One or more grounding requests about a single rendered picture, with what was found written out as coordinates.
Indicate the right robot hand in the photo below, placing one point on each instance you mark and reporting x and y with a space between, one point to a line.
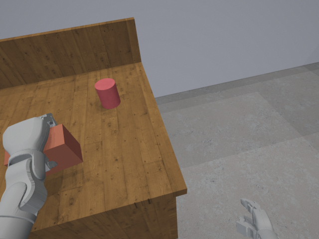
260 220

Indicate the table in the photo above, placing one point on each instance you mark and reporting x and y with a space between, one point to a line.
127 184

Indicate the robot right forearm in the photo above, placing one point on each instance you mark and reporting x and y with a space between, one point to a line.
266 234

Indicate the robot left forearm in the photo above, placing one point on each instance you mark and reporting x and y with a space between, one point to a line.
25 194

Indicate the left robot hand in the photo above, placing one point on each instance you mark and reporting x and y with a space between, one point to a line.
30 134

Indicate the sponge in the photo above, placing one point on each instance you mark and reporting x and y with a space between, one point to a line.
60 147

